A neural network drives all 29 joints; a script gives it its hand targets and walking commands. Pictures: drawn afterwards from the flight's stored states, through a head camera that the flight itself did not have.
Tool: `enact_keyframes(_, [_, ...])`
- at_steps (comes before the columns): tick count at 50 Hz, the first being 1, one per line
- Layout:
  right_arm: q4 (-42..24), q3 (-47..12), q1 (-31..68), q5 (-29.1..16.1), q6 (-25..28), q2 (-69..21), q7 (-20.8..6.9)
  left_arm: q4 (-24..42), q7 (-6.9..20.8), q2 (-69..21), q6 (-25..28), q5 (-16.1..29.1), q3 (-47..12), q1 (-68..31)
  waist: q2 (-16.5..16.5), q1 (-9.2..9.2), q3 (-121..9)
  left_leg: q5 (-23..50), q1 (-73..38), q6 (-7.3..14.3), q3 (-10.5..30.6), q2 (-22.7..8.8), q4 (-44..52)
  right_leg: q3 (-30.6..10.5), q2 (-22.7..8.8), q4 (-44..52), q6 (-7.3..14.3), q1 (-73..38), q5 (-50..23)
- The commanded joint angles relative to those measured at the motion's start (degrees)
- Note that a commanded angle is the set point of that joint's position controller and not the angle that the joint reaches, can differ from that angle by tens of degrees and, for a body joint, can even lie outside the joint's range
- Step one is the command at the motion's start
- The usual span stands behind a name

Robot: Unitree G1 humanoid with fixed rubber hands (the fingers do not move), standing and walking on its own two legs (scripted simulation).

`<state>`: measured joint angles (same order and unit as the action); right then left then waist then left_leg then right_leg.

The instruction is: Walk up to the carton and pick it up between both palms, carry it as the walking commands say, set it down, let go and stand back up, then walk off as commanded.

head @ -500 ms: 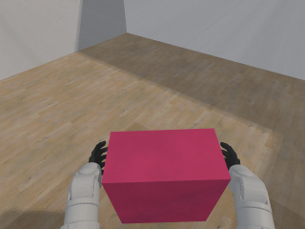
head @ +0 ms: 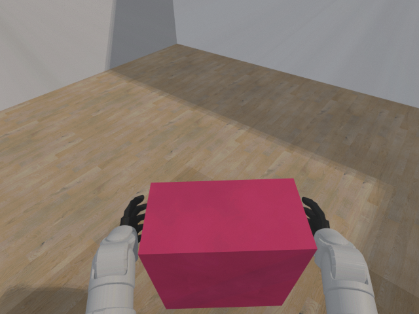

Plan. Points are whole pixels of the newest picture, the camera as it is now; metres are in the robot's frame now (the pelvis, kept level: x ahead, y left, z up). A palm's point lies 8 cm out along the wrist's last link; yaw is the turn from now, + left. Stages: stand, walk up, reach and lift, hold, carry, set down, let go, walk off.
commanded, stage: reach and lift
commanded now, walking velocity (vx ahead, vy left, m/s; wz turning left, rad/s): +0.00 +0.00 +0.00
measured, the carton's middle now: (223, 250) +0.28 +0.01 -0.03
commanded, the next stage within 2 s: hold in 0.12 s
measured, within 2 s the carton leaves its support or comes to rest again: neither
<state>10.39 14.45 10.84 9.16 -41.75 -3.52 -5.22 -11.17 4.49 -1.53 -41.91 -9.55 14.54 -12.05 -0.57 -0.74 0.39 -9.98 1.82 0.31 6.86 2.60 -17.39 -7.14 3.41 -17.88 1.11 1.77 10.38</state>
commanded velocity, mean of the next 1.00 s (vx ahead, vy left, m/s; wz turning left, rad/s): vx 0.00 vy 0.00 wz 0.00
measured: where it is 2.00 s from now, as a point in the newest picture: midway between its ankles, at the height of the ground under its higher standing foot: outside the picture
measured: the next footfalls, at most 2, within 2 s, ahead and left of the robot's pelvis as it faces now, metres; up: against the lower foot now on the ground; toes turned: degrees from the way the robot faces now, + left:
left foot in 1.94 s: +0.34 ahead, +0.03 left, +0.00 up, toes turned -13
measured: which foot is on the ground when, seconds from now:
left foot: down 0.00-1.00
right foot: down 0.00-1.00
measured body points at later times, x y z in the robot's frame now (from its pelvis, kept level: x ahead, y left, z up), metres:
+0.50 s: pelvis +0.00 +0.00 +0.00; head -0.03 +0.00 +0.45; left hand +0.28 +0.19 +0.03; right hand +0.28 -0.18 +0.03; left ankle +0.00 +0.12 -0.75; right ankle +0.00 -0.11 -0.75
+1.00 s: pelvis -0.01 +0.00 +0.00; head -0.04 +0.01 +0.45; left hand +0.28 +0.19 +0.03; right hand +0.28 -0.18 +0.03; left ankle +0.00 +0.12 -0.75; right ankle +0.00 -0.11 -0.75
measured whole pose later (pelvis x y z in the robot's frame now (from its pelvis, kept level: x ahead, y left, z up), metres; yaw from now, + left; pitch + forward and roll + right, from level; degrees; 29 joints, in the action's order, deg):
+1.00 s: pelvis -0.01 +0.00 +0.00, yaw +0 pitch -7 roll +0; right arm 9.3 14.0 9.4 8.6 -41.8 -3.1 -5.3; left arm -10.2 4.2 -2.1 -41.7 -9.5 13.9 -10.7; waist -0.6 0.0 1.3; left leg -10.0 1.4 0.7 6.5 3.0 -18.2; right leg -6.8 3.0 -18.4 0.8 1.2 10.4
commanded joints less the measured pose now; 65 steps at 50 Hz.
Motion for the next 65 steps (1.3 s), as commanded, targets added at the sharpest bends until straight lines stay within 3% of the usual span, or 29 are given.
enact_keyframes(1, [-6.3, -34.9, 29.0, -11.4, 1.2, -45.8, -8.0, 7.2, 11.4, -46.2, 1.7, 12.0, -34.8, -28.0, 0.3, 0.22, -14.0, 13.9, -4.2, -0.4, -2.3, 2.0, 1.1, 1.4, 1.1, 2.1, -1.8, -2.7, -13.3])
enact_keyframes(17, [-9.5, -36.4, 25.3, -11.7, 1.2, -43.3, -7.5, 10.7, 10.2, -44.3, 1.5, 12.2, -36.0, -24.2, 0.6, 0.67, -12.4, 13.8, -4.2, -0.4, -2.2, 2.2, 1.6, 1.4, 1.4, 2.6, -1.7, -3.2, -13.7])
enact_keyframes(37, [-7.5, -35.2, 28.0, -11.4, 1.6, -43.9, -8.8, 7.9, 10.4, -46.6, 1.7, 12.1, -36.3, -26.8, 0.9, 0.78, -11.9, 10.3, -3.9, -0.3, -2.2, 1.7, 1.1, 2.3, 1.4, 2.1, -0.8, -1.1, -8.4])
enact_keyframes(65, [-7.3, -35.6, 28.3, -11.1, 1.8, -44.5, -9.4, 7.4, 10.3, -47.7, 1.9, 12.3, -36.6, -27.2, 0.5, 0.75, -11.9, 11.0, -4.4, -0.1, -1.9, 1.9, 0.6, 2.0, 1.1, 1.7, -0.7, -1.2, -9.4])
